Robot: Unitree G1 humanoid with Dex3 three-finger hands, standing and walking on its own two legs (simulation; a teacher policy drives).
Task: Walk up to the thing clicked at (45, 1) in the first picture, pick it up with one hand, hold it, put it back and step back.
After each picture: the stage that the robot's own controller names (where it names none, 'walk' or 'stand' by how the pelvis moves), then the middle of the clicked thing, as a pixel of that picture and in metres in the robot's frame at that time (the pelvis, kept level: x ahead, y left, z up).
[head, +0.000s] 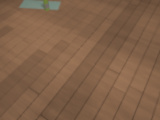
stand; (45, 1) +2.05 +0.52 -0.66
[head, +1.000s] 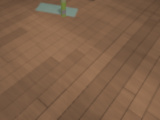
walk; (63, 7) +1.94 +0.22 -0.63
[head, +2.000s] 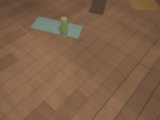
walk; (64, 27) +1.36 +0.19 -0.64
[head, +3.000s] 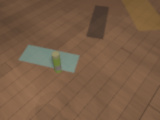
walk; (56, 62) +0.91 +0.23 -0.65
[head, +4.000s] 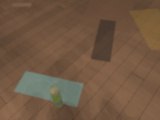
walk; (56, 97) +0.57 +0.22 -0.64
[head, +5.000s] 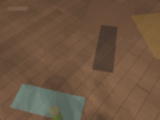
stand; (57, 116) +0.41 +0.21 -0.64
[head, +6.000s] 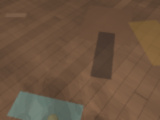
stand; out of the picture +0.38 +0.21 -0.66
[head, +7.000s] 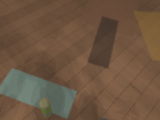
stand; (46, 108) +0.38 +0.20 -0.62
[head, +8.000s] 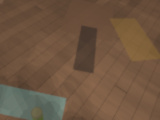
walk; (38, 118) +0.39 +0.22 -0.64
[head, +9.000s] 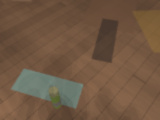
stand; (55, 98) +0.53 +0.23 -0.61
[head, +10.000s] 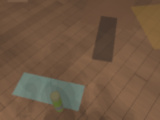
stand; (57, 102) +0.49 +0.21 -0.64
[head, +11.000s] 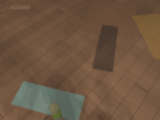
stand; (56, 113) +0.44 +0.21 -0.66
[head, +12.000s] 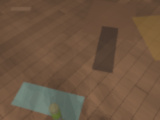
stand; (56, 114) +0.44 +0.22 -0.66
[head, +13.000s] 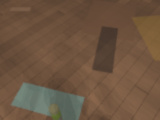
stand; (56, 114) +0.44 +0.22 -0.66
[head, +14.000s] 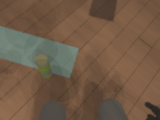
go down; (44, 67) +0.49 +0.19 -0.44
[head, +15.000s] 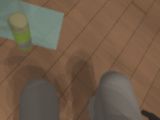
go down; (22, 34) +0.53 +0.22 -0.26
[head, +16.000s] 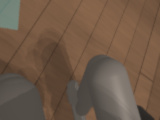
close in; out of the picture +0.52 +0.26 -0.19
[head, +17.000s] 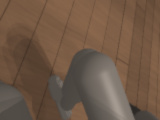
close; out of the picture +0.51 +0.29 -0.17
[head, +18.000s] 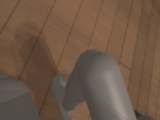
lift; out of the picture +0.48 +0.26 -0.17
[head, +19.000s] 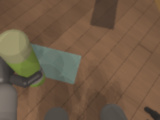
lift; (26, 65) +0.35 +0.18 +0.04
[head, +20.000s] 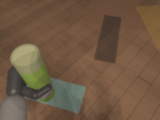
hold; (37, 78) +0.31 +0.16 +0.06
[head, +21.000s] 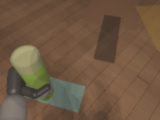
hold; (37, 78) +0.32 +0.16 +0.05
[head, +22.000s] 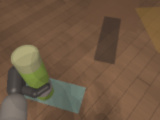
crouch; (37, 77) +0.32 +0.16 +0.05
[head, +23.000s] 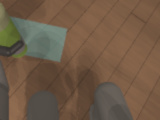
crouch; (7, 35) +0.46 +0.21 -0.03
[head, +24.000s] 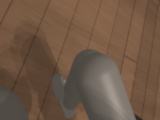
lower; out of the picture +0.49 +0.27 -0.18
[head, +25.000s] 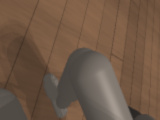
lower; out of the picture +0.50 +0.28 -0.18
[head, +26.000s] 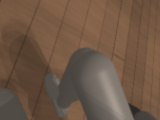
lower; out of the picture +0.50 +0.29 -0.18
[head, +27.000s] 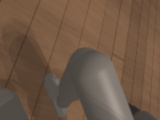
lower; out of the picture +0.49 +0.28 -0.18
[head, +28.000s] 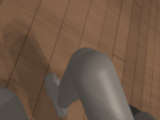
loosen; out of the picture +0.50 +0.28 -0.18
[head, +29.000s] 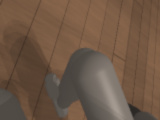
withdraw; out of the picture +0.50 +0.28 -0.19
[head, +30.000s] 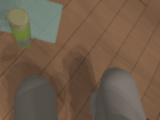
walk; (21, 31) +0.52 +0.21 -0.24
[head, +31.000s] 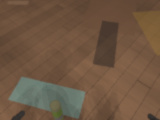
stand; (57, 112) +0.44 +0.17 -0.59
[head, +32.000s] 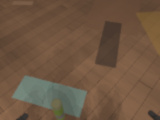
stand; (58, 110) +0.46 +0.18 -0.60
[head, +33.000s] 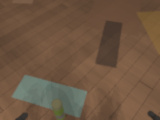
stand; (58, 110) +0.45 +0.18 -0.60
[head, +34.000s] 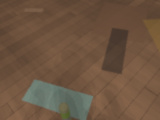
stand; (65, 113) +0.46 +0.18 -0.65
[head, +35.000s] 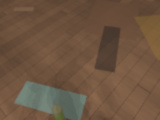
stand; (59, 115) +0.43 +0.21 -0.66
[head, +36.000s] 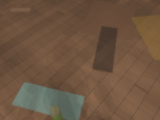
walk; (57, 116) +0.43 +0.21 -0.66
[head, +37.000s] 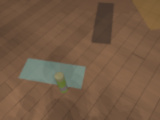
walk; (61, 83) +0.62 +0.23 -0.64
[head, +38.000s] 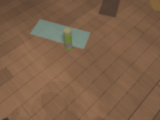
walk; (68, 39) +1.00 +0.14 -0.62
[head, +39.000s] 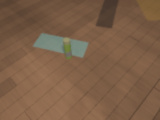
stand; (67, 48) +1.08 +0.18 -0.63
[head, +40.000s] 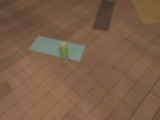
stand; (64, 52) +1.04 +0.20 -0.66
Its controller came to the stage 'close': yes
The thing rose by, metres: 0.69
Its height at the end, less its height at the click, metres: +0.00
